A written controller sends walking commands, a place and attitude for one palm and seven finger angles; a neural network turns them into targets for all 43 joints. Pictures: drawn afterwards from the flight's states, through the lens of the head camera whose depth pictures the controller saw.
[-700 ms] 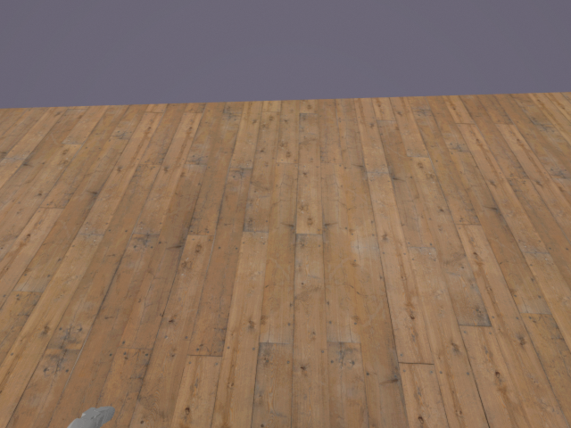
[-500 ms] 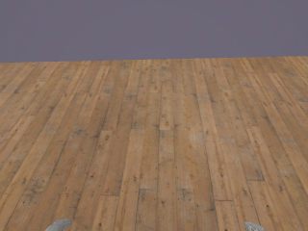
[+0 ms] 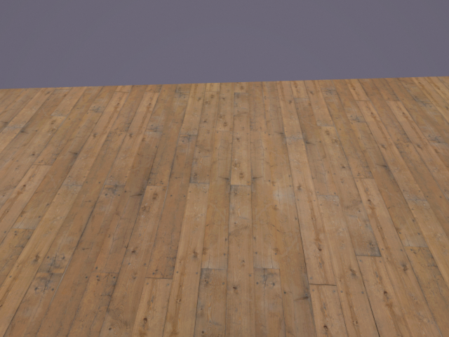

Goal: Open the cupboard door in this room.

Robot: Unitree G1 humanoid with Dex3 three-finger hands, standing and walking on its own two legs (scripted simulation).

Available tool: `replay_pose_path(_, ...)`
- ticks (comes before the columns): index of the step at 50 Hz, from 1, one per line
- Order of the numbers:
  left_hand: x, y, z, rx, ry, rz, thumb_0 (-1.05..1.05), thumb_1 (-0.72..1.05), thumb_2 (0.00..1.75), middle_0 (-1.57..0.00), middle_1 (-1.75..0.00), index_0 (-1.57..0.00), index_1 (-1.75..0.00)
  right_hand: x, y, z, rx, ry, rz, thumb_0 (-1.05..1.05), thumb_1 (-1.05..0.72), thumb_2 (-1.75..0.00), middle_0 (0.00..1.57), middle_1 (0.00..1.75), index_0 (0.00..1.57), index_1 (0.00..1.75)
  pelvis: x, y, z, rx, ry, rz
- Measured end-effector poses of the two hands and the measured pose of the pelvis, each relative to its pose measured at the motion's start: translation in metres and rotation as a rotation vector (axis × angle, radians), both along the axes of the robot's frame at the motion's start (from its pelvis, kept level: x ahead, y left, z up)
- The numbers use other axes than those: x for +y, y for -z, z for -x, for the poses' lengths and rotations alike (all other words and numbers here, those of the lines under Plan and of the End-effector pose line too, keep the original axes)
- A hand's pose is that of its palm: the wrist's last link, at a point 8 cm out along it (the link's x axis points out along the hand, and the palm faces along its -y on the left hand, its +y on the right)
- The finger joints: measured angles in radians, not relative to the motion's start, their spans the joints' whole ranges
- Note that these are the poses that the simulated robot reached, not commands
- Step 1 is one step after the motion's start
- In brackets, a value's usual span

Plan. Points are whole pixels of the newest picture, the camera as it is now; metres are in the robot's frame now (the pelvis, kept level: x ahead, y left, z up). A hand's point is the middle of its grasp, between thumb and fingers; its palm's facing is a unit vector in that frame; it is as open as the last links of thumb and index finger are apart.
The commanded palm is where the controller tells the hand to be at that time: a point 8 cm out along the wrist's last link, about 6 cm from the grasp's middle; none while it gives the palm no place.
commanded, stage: stand and wait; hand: left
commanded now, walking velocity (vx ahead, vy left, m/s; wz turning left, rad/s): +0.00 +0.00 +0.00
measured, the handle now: out of the picture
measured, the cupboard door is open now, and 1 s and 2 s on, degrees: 0 0 0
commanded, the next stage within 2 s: turn or walk to find it in 0.20 s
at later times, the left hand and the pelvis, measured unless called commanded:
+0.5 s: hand out of the picture +0.05 +0.23 -0.17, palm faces +0.04 -0.96 -0.29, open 7.4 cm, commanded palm none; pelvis -0.02 +0.00 -0.01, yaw +4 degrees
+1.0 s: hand out of the picture -0.04 +0.19 -0.16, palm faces +0.28 -0.91 -0.30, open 7.4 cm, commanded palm none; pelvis -0.06 -0.03 -0.01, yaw +16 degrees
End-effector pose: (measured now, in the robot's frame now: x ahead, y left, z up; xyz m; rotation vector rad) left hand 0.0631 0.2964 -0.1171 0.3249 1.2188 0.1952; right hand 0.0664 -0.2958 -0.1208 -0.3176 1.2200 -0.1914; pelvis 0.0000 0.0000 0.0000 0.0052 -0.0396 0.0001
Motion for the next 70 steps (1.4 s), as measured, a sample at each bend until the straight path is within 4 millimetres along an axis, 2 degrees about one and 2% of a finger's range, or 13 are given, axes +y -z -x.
replay_pose_path(18, -0.009, 0.000, 0.001, -0.050, -0.008, 0.010, 0.01, 0.90, 0.90, -0.20, -0.30, -0.20, -0.30, 0.003, 0.003, 0.010, -0.006, -0.013, -0.015, 0.01, -0.90, -0.90, 0.20, 0.30, 0.21, 0.30, -0.003, 0.002, 0.014, 0.004, -0.024, 0.002)
replay_pose_path(23, -0.019, 0.012, 0.017, -0.036, -0.048, 0.040, 0.01, 0.90, 0.90, -0.20, -0.30, -0.20, -0.30, 0.020, 0.013, 0.017, 0.034, -0.031, -0.043, 0.00, -0.91, -0.90, 0.20, 0.30, 0.20, 0.30, 0.000, 0.007, 0.018, 0.021, -0.055, 0.011)
replay_pose_path(30, -0.025, 0.037, 0.050, 0.020, -0.104, 0.107, 0.01, 0.90, 0.90, -0.20, -0.30, -0.20, -0.30, 0.060, 0.024, 0.033, 0.075, -0.041, -0.090, 0.00, -0.91, -0.90, 0.20, 0.30, 0.20, 0.30, 0.013, 0.017, 0.024, 0.029, -0.090, 0.009)
replay_pose_path(35, -0.029, 0.033, 0.064, 0.025, -0.154, 0.111, 0.01, 0.91, 0.90, -0.20, -0.30, -0.20, -0.30, 0.076, 0.024, 0.045, 0.100, -0.056, -0.122, 0.00, -0.90, -0.90, 0.20, 0.30, 0.21, 0.30, 0.010, 0.011, 0.033, 0.039, -0.129, 0.017)
replay_pose_path(39, -0.035, 0.023, 0.070, -0.013, -0.194, 0.103, 0.01, 0.91, 0.90, -0.20, -0.30, -0.20, -0.30, 0.073, 0.025, 0.049, 0.114, -0.077, -0.133, 0.00, -0.90, -0.90, 0.20, 0.30, 0.21, 0.30, 0.003, 0.008, 0.040, 0.045, -0.169, 0.028)
replay_pose_path(44, -0.049, 0.016, 0.082, -0.079, -0.236, 0.068, 0.01, 0.91, 0.90, -0.20, -0.30, -0.20, -0.30, 0.050, 0.035, 0.043, 0.100, -0.109, -0.143, 0.00, -0.90, -0.90, 0.20, 0.30, 0.21, 0.30, -0.017, 0.014, 0.050, 0.049, -0.218, 0.013)
replay_pose_path(46, -0.055, 0.013, 0.093, -0.089, -0.252, 0.050, 0.01, 0.91, 0.90, -0.20, -0.30, -0.20, -0.30, 0.040, 0.039, 0.037, 0.088, -0.123, -0.140, 0.01, -0.90, -0.90, 0.20, 0.30, 0.21, 0.30, -0.023, 0.015, 0.055, 0.035, -0.239, 0.010)
replay_pose_path(50, -0.065, 0.006, 0.122, -0.082, -0.303, 0.044, 0.01, 0.91, 0.90, -0.20, -0.30, -0.20, -0.30, 0.026, 0.031, 0.021, 0.065, -0.163, -0.124, 0.01, -0.91, -0.90, 0.20, 0.30, 0.21, 0.30, -0.028, 0.009, 0.060, 0.016, -0.284, -0.007)
replay_pose_path(55, -0.071, 0.008, 0.155, -0.059, -0.367, 0.057, 0.01, 0.90, 0.90, -0.20, -0.30, -0.20, -0.30, 0.025, 0.021, 0.003, 0.044, -0.227, -0.099, 0.01, -0.91, -0.90, 0.20, 0.30, 0.20, 0.30, -0.028, 0.006, 0.066, 0.012, -0.345, -0.024)
replay_pose_path(59, -0.069, 0.018, 0.188, -0.037, -0.430, 0.080, 0.01, 0.90, 0.90, -0.20, -0.30, -0.20, -0.30, 0.043, 0.016, -0.012, 0.041, -0.305, -0.079, 0.01, -0.91, -0.90, 0.20, 0.30, 0.20, 0.30, -0.021, 0.008, 0.074, 0.019, -0.392, -0.022)
replay_pose_path(65, -0.055, 0.045, 0.246, 0.041, -0.535, 0.110, 0.01, 0.90, 0.90, -0.20, -0.30, -0.20, -0.30, 0.089, 0.016, -0.030, -0.029, -0.426, -0.070, 0.01, -0.91, -0.90, 0.20, 0.30, 0.20, 0.30, -0.005, 0.022, 0.092, 0.024, -0.444, -0.008)
replay_pose_path(67, -0.053, 0.044, 0.259, 0.072, -0.559, 0.112, 0.01, 0.91, 0.90, -0.20, -0.30, -0.20, -0.30, 0.101, 0.011, -0.028, -0.045, -0.445, -0.082, 0.00, -0.91, -0.90, 0.20, 0.30, 0.20, 0.30, -0.004, 0.019, 0.096, 0.023, -0.450, -0.004)
replay_pose_path(70, -0.052, 0.036, 0.267, 0.071, -0.583, 0.113, 0.01, 0.91, 0.90, -0.20, -0.30, -0.20, -0.30, 0.114, 0.008, -0.024, -0.045, -0.471, -0.101, 0.00, -0.91, -0.90, 0.20, 0.30, 0.20, 0.30, -0.004, 0.012, 0.101, 0.021, -0.473, 0.009)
